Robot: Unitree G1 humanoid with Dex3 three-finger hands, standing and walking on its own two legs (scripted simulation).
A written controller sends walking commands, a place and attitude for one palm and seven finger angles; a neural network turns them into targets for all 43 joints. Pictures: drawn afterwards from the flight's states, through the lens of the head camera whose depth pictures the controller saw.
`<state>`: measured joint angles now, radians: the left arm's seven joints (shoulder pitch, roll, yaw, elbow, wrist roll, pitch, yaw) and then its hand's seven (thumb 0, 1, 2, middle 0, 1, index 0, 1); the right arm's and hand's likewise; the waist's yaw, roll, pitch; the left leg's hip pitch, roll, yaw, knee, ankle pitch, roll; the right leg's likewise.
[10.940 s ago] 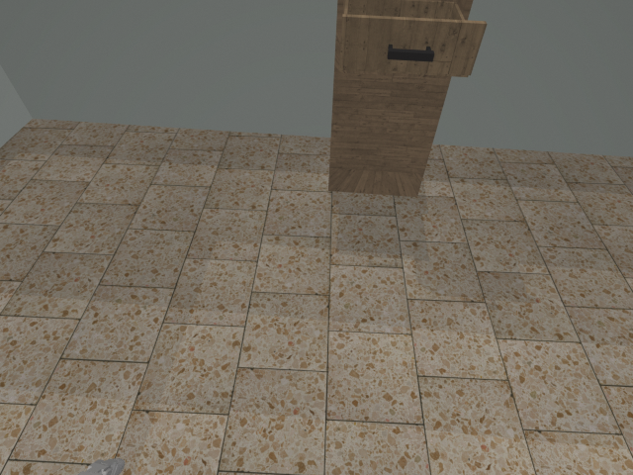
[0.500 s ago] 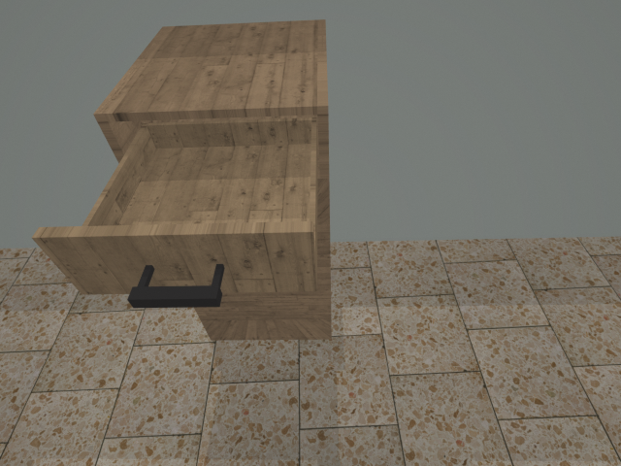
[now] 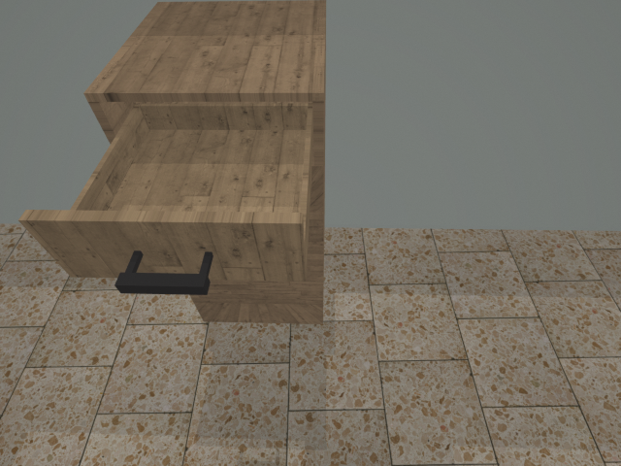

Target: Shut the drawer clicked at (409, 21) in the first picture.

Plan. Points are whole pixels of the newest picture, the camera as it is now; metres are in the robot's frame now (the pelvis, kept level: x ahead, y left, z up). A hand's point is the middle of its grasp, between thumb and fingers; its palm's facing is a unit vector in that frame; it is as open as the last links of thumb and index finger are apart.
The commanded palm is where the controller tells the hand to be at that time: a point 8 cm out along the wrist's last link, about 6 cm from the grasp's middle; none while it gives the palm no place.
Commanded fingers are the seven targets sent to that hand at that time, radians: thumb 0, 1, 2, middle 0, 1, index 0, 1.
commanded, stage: look again from close up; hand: left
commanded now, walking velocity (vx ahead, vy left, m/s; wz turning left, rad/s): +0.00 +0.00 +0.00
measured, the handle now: (167, 271) +0.36 +0.23 +0.03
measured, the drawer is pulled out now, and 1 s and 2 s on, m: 0.29 0.29 0.29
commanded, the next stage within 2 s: shuffle to correct the standing spot in 0.60 s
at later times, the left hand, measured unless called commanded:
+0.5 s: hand out of the picture +0.00 +0.17 -0.17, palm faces +0.03 -0.98 -0.20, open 7.3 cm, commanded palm none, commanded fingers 0.00 0.90 0.90 -0.20 -0.30 -0.20 -0.30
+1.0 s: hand out of the picture +0.00 +0.18 -0.19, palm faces +0.08 -0.98 -0.16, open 7.4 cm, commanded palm none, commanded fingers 0.00 0.90 0.90 -0.20 -0.30 -0.20 -0.30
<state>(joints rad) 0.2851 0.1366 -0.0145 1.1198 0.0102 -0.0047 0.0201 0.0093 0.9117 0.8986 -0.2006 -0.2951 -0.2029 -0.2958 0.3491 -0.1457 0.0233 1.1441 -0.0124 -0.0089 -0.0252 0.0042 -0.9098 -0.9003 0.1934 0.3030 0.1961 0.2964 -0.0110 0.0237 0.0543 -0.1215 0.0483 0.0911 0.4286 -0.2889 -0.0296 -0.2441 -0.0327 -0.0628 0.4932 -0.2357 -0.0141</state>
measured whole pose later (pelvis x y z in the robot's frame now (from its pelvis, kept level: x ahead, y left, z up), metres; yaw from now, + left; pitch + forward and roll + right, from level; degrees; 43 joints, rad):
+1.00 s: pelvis +0.03 +0.02 -0.01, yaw +1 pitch +0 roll +0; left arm 0.34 0.14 0.03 1.11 0.02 0.00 0.01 0.01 0.91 0.90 -0.20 -0.30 -0.20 -0.30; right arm 0.38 -0.12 0.00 1.14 -0.03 -0.02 -0.02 0.00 -0.91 -0.90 0.19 0.30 0.20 0.30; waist 0.01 -0.01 0.01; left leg -0.14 0.04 0.08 0.54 -0.39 -0.01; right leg -0.24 -0.05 -0.07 0.58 -0.34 -0.02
